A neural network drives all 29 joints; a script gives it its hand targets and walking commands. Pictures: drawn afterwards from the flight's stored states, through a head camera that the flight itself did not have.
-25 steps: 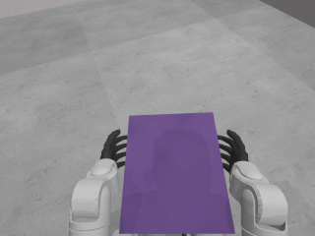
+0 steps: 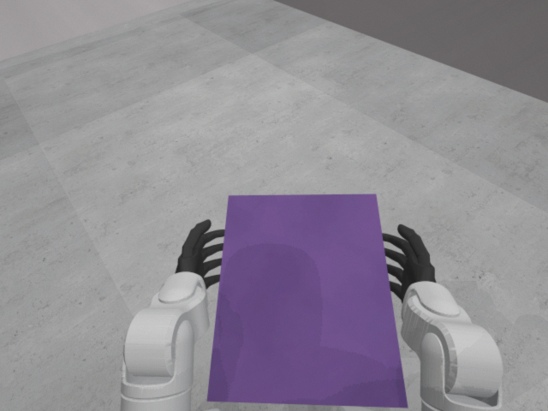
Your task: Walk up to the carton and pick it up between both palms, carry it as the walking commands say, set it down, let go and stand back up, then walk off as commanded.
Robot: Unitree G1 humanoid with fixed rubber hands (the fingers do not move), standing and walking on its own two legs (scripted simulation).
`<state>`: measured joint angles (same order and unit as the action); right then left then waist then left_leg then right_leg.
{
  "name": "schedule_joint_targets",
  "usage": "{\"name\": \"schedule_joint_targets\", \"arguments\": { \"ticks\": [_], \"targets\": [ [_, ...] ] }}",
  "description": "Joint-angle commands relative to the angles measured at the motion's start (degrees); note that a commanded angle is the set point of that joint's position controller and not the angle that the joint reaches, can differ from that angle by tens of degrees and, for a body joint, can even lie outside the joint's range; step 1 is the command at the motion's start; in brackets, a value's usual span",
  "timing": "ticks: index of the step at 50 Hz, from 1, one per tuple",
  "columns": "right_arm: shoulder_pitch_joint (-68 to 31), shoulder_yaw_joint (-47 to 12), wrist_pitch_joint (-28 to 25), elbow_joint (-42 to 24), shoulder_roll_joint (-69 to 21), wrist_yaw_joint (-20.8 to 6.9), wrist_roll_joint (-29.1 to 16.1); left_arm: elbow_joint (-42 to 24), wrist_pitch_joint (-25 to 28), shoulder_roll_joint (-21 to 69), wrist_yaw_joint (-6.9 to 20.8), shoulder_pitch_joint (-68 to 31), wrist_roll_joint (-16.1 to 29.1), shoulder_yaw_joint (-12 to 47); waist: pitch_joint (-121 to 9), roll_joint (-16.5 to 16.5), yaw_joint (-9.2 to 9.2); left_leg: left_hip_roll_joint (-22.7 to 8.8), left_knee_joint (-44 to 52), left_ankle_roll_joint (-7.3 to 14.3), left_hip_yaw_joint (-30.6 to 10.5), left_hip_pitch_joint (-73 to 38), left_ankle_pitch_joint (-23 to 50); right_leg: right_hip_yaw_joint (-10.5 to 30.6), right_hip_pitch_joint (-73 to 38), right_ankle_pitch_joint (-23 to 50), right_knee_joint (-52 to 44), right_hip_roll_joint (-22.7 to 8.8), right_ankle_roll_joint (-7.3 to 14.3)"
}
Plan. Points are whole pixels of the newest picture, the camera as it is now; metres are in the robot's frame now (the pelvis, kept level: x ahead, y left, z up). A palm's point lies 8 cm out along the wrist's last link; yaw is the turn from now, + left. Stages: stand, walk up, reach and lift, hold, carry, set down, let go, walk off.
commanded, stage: carry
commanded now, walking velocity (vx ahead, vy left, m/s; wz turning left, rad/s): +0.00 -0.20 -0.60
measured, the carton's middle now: (301, 307) +0.25 -0.02 +0.01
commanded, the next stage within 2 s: none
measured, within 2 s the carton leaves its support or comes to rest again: neither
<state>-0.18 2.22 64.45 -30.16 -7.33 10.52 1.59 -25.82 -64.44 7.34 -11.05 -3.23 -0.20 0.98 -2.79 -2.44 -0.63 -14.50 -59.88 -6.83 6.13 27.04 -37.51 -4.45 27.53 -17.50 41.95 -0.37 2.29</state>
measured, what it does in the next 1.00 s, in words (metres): steps to the right, turning right: left foot, then right foot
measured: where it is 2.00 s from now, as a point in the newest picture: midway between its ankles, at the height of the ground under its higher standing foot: outside the picture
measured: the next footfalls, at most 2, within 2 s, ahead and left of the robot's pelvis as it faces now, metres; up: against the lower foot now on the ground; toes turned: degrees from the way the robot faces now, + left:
left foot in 0.22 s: +0.05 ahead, +0.02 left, +0.00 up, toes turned +2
right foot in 0.52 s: -0.02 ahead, -0.35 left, +0.00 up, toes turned -25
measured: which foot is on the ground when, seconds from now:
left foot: up 0.00-0.20, down 0.22-0.52, up 0.54-0.84, down 0.86-1.00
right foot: down 0.00-0.24, up 0.26-0.50, down 0.52-0.88, up 0.90-1.00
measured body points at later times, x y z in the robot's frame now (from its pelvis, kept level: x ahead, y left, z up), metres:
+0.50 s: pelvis -0.04 -0.17 +0.01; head -0.03 -0.17 +0.46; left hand +0.25 -0.11 +0.10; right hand +0.16 -0.38 +0.09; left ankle +0.01 +0.02 -0.71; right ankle -0.06 -0.32 -0.71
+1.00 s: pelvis -0.13 -0.32 +0.01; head -0.10 -0.29 +0.46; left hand +0.16 -0.32 +0.07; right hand +0.03 -0.57 +0.09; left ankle -0.08 -0.21 -0.71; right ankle -0.16 -0.38 -0.65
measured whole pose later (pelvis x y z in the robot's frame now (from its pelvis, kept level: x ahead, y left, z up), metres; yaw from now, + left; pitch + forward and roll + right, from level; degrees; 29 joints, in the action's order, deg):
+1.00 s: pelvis -0.13 -0.32 +0.01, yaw -34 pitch +4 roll +0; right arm 0.7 -0.7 59.8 -25.8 -7.5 9.9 0.0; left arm -30.4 -63.1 7.5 -12.4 2.4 0.1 -0.7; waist -3.2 6.3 3.1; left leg -6.7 -38.9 -0.6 11.3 21.1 -21.2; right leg -3.9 37.3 -24.7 64.6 4.0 1.1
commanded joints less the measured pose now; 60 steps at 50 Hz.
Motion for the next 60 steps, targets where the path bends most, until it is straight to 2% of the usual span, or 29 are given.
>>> {"name": "schedule_joint_targets", "arguments": {
  "ticks": [1, 3, 6, 9, 10, 12, 14, 16, 17, 19, 24, 25, 27, 28, 32, 38, 42, 43, 44, 45, 46, 47, 51, 52, 56, 57, 58, 59, 60],
  "targets": [
    [-29.5, -38.4, -1.2, -9.5, -50.4, -8.6, -18.7, -11.2, 1.6, 48.5, 7.8, -17.7, 11.5, 28.7, -16.7, 15.6, 1.95, 7.6, -3.1, 1.3, 0.2, 6.2, 3.9, 19.2, -15.7, 40.1, -15.1, -11.5, 9.1],
    [-29.8, -38.7, -2.9, -13.5, -53.5, -9.3, -20.8, -15.5, 3.4, 52.7, 7.9, -19.5, 13.0, 31.0, -20.6, 15.8, 1.86, 7.2, -1.0, 2.1, -1.1, 6.4, 7.7, 19.2, -16.7, 36.1, -15.1, -13.8, 10.7],
    [-27.5, -38.8, -3.3, -11.6, -54.6, -9.0, -20.2, -17.8, 4.6, 52.8, 7.7, -20.9, 14.0, 31.1, -23.4, 16.9, 1.93, 11.0, 6.4, 2.6, 0.1, -0.7, 10.4, 20.4, -15.4, 28.3, -17.0, -9.8, 10.1],
    [-18.6, -34.7, -3.2, -5.1, -53.0, -8.6, -17.3, -16.1, 3.8, 51.3, 7.2, -21.9, 13.8, 32.9, -23.3, 11.9, 1.06, 10.2, 22.0, 5.4, -3.1, -12.2, 14.1, 23.1, -8.9, 23.6, -15.3, -9.1, 9.4],
    [-18.9, -34.7, -4.2, -6.3, -52.1, -8.7, -17.5, -18.1, 4.0, 50.7, 7.1, -22.5, 14.1, 34.4, -25.3, 5.3, -0.65, 7.2, 31.2, 7.0, -4.0, -23.8, 20.3, 18.1, -0.2, 17.8, -12.4, -6.1, 5.4],
    [-18.6, -31.8, -4.7, -5.9, -49.1, -8.0, -15.1, -16.9, 2.6, 50.6, 7.1, -22.8, 14.4, 36.1, -22.5, -26.4, 0.48, -24.3, 44.7, 16.5, -31.2, -32.5, 31.7, 5.3, 19.7, -16.8, 17.2, 4.2, -0.1],
    [-15.6, -30.7, -4.5, -2.5, -50.6, -8.4, -13.6, -17.0, 2.2, 50.3, 8.0, -26.4, 16.7, 39.1, -16.3, -19.5, 0.88, -21.9, 41.4, 19.9, -19.6, -20.6, 38.0, 11.7, 16.5, -10.3, 33.6, -4.3, -1.0],
    [-20.0, -29.9, -4.5, -3.5, -47.7, -7.8, -11.6, -14.0, 1.6, 50.4, 9.0, -27.3, 16.9, 38.2, -11.3, -7.9, 0.98, -16.5, 39.6, 16.4, -12.6, -23.2, 42.1, 9.3, 19.2, -7.4, 29.4, -4.9, -2.1],
    [-18.0, -30.0, -4.3, -1.9, -48.0, -8.1, -11.4, -13.8, 1.6, 50.7, 9.4, -24.0, 17.5, 38.0, -13.0, -10.7, 1.83, -11.4, 35.8, 12.6, -2.9, -23.0, 49.3, 8.5, 14.3, -3.9, 20.4, -6.2, -2.6],
    [-21.2, -31.6, -5.2, -6.2, -50.5, -7.8, -12.7, -18.2, 3.1, 51.1, 9.6, -28.8, 18.7, 38.7, -14.7, -4.9, 1.38, -10.2, 33.7, 10.4, 2.1, -23.8, 54.6, 3.0, 8.0, -2.7, 10.5, -3.0, -2.6],
    [-17.3, -30.5, -2.3, -5.7, -44.5, -5.6, -11.9, -9.6, 0.1, 46.8, 8.4, -19.0, 14.9, 33.0, -14.7, -12.3, 1.08, -9.2, 28.1, 7.7, 7.7, -14.4, 39.7, -4.3, -8.4, -1.4, -8.6, 0.3, -4.3],
    [-16.0, -29.9, -1.7, -5.5, -43.8, -4.8, -10.7, -8.2, -0.4, 46.4, 8.2, -17.5, 14.8, 32.1, -18.1, -2.2, 1.94, -6.1, 19.5, 5.0, 9.0, -10.3, 30.1, 0.0, -15.8, 4.9, -14.3, -0.3, -3.2],
    [-20.0, -32.2, -1.1, -6.5, -44.7, -5.5, -11.8, -6.7, 0.0, 45.4, 8.2, -17.2, 13.8, 29.3, -17.6, 28.7, 1.75, 5.8, -3.2, -1.1, 8.5, 13.5, -5.8, 27.8, -29.9, 52.1, -16.8, -18.5, 5.6],
    [-23.4, -34.3, -1.2, -7.9, -45.6, -6.4, -13.7, -6.8, 0.5, 46.9, 8.1, -16.8, 13.5, 30.0, -19.3, 25.2, 1.71, 6.3, -5.7, -1.1, 3.4, 13.2, -9.2, 26.0, -28.6, 63.7, -12.6, -18.9, 9.0],
    [-29.9, -38.8, -2.4, -10.7, -53.6, -9.0, -20.5, -12.2, 3.7, 52.5, 8.2, -19.9, 12.1, 28.2, -21.0, 15.6, 1.61, 6.2, -5.0, 0.5, -0.1, 8.6, 6.9, 14.4, -21.5, 43.9, -11.1, -10.0, 8.5],
    [-25.0, -36.1, -4.0, -7.8, -53.8, -8.6, -19.2, -12.5, 5.0, 53.3, 7.6, -18.1, 12.2, 29.7, -25.2, 12.3, 2.0, 8.3, 4.1, 2.3, -3.8, 4.3, 8.6, 23.7, -21.7, 36.7, -14.4, -12.2, 11.4],
    [-21.1, -34.1, -4.9, -7.3, -52.4, -8.7, -18.0, -16.8, 4.7, 52.2, 7.6, -22.2, 14.1, 33.7, -25.4, 8.8, 0.86, 10.9, 24.1, 4.5, -2.2, -14.3, 13.1, 25.2, -10.0, 33.9, -17.1, -8.2, 5.1],
    [-15.9, -31.6, -5.3, -5.2, -51.3, -8.4, -16.3, -18.6, 4.6, 51.5, 7.3, -23.6, 15.4, 36.0, -26.7, -0.2, -1.28, 3.3, 38.1, 7.5, -7.7, -29.1, 21.1, 17.3, 0.6, 23.4, -10.3, -4.0, 0.0],
    [-15.3, -31.4, -5.2, -4.7, -50.5, -8.3, -15.6, -17.6, 4.1, 51.6, 7.5, -21.2, 15.5, 35.8, -26.9, -18.8, -0.18, -14.4, 40.2, 13.1, -21.3, -39.5, 37.9, 10.2, 13.2, -4.1, 5.7, 2.7, -1.1],
    [-14.9, -29.6, -5.7, -3.4, -49.2, -8.1, -14.8, -16.6, 3.8, 49.6, 7.2, -22.4, 14.7, 35.2, -23.6, -25.3, 0.84, -23.7, 36.6, 17.8, -24.9, -37.3, 56.2, 5.3, 21.0, -18.6, 21.4, 3.7, -2.4],
    [-14.5, -28.1, -6.6, -4.8, -47.2, -7.9, -12.9, -17.4, 3.8, 49.0, 7.6, -25.2, 16.8, 38.5, -20.7, -25.7, 0.54, -22.3, 34.5, 20.9, -18.7, -29.9, 61.7, 11.2, 18.2, -15.1, 32.5, -2.3, -2.2],
    [-15.1, -28.2, -6.9, -4.0, -49.1, -8.2, -12.7, -18.5, 3.9, 50.6, 8.6, -28.2, 17.9, 40.4, -19.3, -18.5, 0.81, -18.7, 34.6, 19.8, -15.7, -28.2, 60.3, 9.5, 18.2, -9.7, 32.4, -2.9, -2.1],
    [-18.5, -29.8, -6.3, -6.5, -47.8, -7.3, -11.6, -17.2, 3.8, 49.5, 9.3, -25.7, 17.9, 38.0, -15.5, -4.5, 1.34, -11.0, 31.1, 11.2, -1.1, -27.1, 65.2, 3.7, 11.7, -3.5, 15.3, -3.3, -3.7],
    [-21.0, -30.2, -6.4, -8.5, -46.7, -6.7, -12.2, -17.0, 3.7, 48.4, 9.2, -25.4, 17.7, 37.3, -16.0, -8.8, 1.47, -10.2, 30.2, 9.8, 2.6, -25.5, 62.6, 2.3, 5.9, -3.9, 7.0, -3.2, -3.9],
    [-17.3, -29.6, -4.0, -7.4, -44.4, -5.3, -11.4, -12.1, 2.0, 47.3, 8.7, -21.4, 15.8, 33.9, -15.0, -12.2, 1.01, -9.9, 29.0, 7.9, 6.7, -17.1, 44.3, -5.3, -7.1, -2.8, -6.9, 0.5, -4.7],
    [-18.0, -30.7, -3.7, -7.7, -44.1, -5.2, -11.8, -8.2, 1.2, 47.2, 8.5, -16.9, 14.6, 31.7, -15.7, -7.7, 1.52, -8.1, 22.3, 5.9, 8.1, -13.5, 39.9, -3.8, -12.2, 0.6, -11.8, 1.4, -3.7],
    [-16.0, -30.3, -3.2, -8.3, -41.0, -5.1, -11.0, -7.5, 1.2, 45.4, 8.2, -13.7, 13.2, 30.3, -18.1, 3.4, 2.51, -4.2, 13.1, 2.9, 9.0, -6.4, 30.2, 0.9, -21.8, 9.2, -16.1, -1.1, -2.2],
    [-19.2, -31.9, -2.4, -7.9, -43.0, -5.1, -11.4, -5.9, 1.0, 45.5, 8.0, -15.9, 13.0, 29.1, -17.8, 23.8, 1.44, 3.1, 0.8, -0.2, 10.1, 7.8, 2.8, 21.9, -29.2, 36.5, -16.8, -17.3, 3.8],
    [-23.6, -33.9, -1.6, -8.2, -42.8, -6.0, -13.0, -4.4, 0.6, 44.4, 7.9, -15.1, 11.7, 27.5, -17.0, 29.1, 1.6, 6.4, -4.5, -1.2, 6.6, 12.8, -9.9, 26.4, -28.9, 53.7, -15.0, -20.7, 7.9]
  ]
}}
